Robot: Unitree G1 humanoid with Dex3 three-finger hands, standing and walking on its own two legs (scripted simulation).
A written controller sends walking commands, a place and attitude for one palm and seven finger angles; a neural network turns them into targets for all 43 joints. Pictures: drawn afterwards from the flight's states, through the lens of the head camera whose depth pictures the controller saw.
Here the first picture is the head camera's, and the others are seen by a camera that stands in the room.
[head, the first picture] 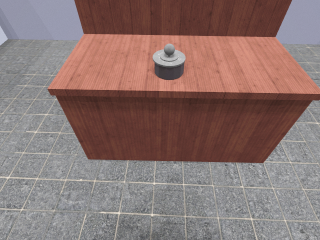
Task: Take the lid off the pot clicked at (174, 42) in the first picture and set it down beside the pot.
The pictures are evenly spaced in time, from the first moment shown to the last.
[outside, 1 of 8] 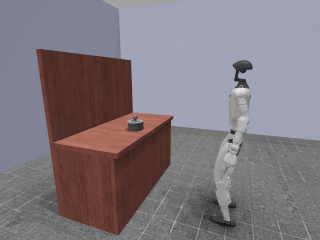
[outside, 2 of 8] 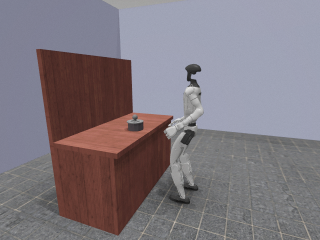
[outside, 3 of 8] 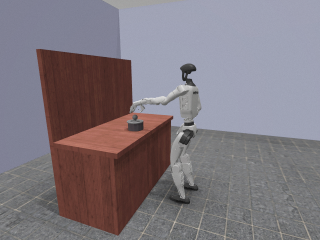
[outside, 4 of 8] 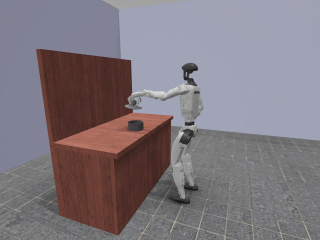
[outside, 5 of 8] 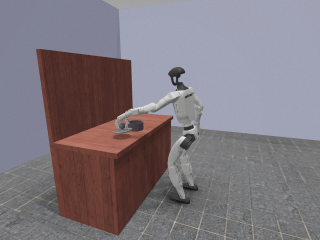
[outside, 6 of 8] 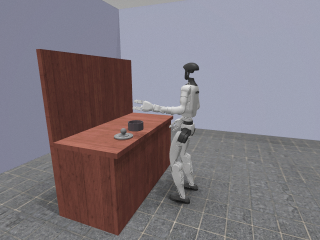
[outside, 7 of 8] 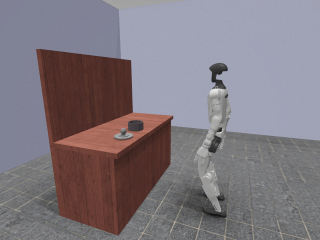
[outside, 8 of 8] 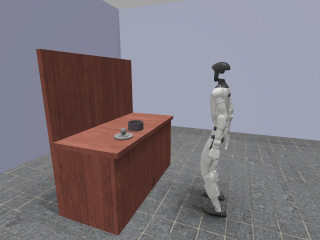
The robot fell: no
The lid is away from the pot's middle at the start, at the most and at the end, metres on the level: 0.00 0.26 0.26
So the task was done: yes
